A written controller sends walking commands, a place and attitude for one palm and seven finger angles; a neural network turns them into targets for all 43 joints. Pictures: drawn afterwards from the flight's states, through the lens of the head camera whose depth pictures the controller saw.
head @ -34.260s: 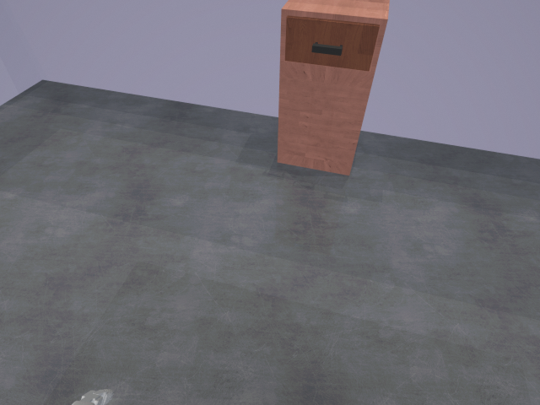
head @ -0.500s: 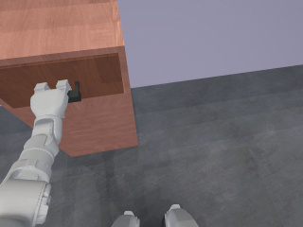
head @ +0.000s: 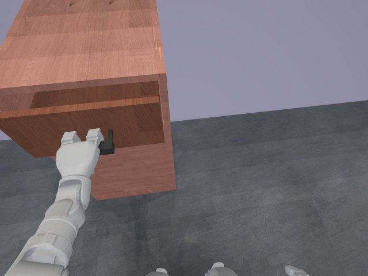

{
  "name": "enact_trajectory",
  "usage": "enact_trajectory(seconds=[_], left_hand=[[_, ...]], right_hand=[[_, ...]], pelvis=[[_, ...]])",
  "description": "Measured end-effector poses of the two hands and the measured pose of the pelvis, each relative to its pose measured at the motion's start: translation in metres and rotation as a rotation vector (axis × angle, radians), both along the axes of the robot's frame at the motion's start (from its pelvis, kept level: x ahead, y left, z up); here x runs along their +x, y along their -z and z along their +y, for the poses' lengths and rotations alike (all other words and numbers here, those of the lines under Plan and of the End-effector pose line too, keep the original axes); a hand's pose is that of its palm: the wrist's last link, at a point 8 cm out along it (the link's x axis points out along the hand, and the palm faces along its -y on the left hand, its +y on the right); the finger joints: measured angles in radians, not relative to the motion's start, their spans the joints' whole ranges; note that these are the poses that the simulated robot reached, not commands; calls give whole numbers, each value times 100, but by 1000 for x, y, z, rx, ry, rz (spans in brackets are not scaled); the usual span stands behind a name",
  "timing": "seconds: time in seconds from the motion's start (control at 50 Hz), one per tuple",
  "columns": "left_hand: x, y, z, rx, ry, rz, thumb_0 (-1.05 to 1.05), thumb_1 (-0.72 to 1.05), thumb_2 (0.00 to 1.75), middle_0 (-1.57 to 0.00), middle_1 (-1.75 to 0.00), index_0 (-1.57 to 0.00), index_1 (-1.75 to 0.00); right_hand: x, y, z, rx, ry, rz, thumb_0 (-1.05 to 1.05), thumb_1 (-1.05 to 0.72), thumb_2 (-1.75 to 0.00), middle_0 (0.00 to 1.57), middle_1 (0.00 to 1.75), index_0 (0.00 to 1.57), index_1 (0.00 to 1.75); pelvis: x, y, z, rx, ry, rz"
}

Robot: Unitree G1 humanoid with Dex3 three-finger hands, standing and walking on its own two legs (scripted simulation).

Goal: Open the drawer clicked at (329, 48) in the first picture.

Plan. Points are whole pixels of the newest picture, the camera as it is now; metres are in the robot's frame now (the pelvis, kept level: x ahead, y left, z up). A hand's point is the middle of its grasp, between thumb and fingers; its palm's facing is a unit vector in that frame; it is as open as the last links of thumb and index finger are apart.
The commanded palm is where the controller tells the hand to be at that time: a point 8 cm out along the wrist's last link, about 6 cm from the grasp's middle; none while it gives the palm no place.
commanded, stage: pull the drawer open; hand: left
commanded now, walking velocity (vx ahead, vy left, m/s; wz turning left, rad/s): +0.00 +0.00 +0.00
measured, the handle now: (89, 142) +0.43 +0.26 -0.02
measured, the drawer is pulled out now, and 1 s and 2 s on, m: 0.07 0.19 0.30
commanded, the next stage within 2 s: none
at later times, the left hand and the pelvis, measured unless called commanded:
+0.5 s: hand (86, 189) +0.31 +0.24 -0.04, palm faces -0.02 -0.04 -1.00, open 6.2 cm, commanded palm +0.27 +0.25 +0.02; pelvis +0.00 +0.00 +0.01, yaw +0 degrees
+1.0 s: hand (84, 215) +0.25 +0.23 -0.04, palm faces -0.02 -0.05 -1.00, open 6.1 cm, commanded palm +0.22 +0.24 +0.02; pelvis +0.00 -0.01 +0.01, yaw +0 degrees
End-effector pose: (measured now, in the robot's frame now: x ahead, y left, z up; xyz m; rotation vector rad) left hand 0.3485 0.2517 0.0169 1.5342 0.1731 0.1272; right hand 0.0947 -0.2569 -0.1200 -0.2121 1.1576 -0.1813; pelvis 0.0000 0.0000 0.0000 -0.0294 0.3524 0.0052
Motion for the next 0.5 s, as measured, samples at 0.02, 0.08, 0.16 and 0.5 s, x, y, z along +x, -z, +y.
enact_trajectory(seconds=[0.02, 0.08, 0.16, 0.5], left_hand=[[-2, 0, 0, 0, 0, -1, 2, 65, 81, -29, -135, -34, -132], [-6, 0, -1, 2, -1, 0, 2, 65, 81, -29, -135, -34, -132], [-15, 0, -3, 2, -4, 3, 2, 65, 80, -30, -134, -35, -132], [-60, 0, -11, -5, -13, -8, 2, 65, 81, -29, -134, -35, -132]], right_hand=[[2, 0, 0, 0, -4, -7, 1, -91, -90, 20, 30, 20, 30], [7, -2, 1, 0, -9, -27, 1, -91, -90, 20, 30, 20, 30], [11, -4, 2, 3, -4, -50, 1, -91, -90, 20, 30, 20, 30], [19, -11, 1, 7, -14, -108, 1, -91, -90, 20, 30, 20, 30]], pelvis=[[-1, 0, 0, 1, 0, -2], [-2, 0, 0, 2, 1, -7], [-3, -2, 0, 3, 6, -16], [-4, -5, -3, 12, 12, -58]])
